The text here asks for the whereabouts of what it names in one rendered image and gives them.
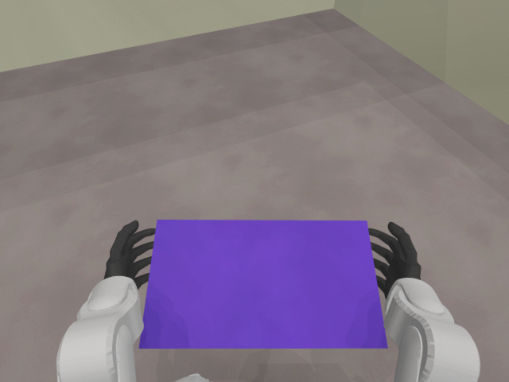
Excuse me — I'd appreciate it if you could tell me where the robot left hand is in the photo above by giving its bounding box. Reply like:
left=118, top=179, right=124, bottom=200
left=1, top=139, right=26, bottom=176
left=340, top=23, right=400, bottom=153
left=104, top=220, right=156, bottom=289

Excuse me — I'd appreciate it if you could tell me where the robot left forearm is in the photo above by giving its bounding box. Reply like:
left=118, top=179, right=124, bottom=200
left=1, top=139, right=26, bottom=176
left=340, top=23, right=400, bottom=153
left=56, top=276, right=144, bottom=382

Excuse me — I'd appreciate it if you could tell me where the robot right hand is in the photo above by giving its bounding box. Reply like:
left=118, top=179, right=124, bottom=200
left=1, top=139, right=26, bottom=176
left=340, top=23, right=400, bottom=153
left=368, top=222, right=421, bottom=300

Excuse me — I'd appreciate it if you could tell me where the robot right forearm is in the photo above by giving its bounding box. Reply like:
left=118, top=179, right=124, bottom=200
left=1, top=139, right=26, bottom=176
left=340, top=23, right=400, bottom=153
left=383, top=278, right=480, bottom=382

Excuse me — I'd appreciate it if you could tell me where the carton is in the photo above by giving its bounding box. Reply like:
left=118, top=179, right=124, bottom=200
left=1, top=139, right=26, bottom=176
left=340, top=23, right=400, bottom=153
left=139, top=220, right=388, bottom=349

